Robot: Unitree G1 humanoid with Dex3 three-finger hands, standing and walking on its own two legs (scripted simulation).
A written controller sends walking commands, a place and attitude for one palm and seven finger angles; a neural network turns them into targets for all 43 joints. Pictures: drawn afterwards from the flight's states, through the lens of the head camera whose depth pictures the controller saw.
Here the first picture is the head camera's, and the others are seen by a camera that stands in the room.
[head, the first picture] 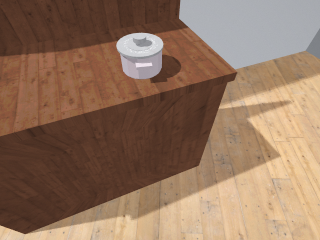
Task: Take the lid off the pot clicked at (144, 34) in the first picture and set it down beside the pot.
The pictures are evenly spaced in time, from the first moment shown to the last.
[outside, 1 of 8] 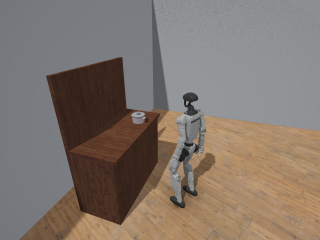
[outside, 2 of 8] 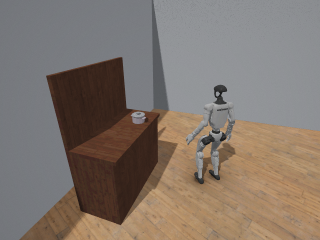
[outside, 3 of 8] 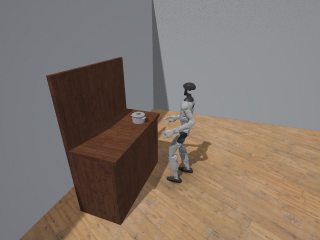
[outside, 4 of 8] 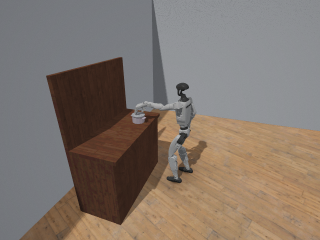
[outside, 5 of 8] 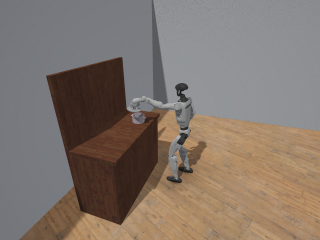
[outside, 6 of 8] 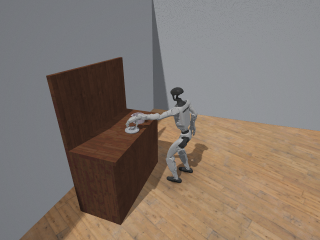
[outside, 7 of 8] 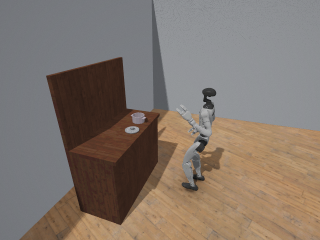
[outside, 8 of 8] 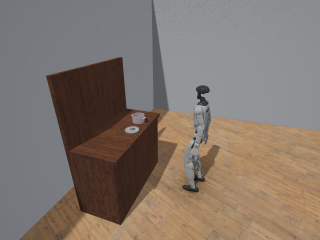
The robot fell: no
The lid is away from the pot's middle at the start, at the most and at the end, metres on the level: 0.00 0.26 0.24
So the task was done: yes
